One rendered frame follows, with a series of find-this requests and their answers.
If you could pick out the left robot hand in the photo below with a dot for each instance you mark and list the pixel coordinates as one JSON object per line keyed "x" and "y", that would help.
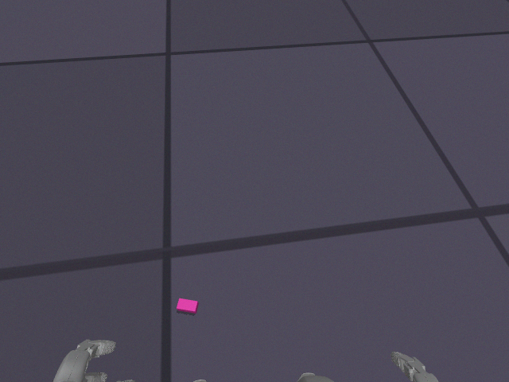
{"x": 74, "y": 365}

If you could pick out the right robot hand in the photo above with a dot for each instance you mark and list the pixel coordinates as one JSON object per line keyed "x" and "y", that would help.
{"x": 412, "y": 367}

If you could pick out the small box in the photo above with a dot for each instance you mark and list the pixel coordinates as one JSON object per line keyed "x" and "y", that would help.
{"x": 187, "y": 305}

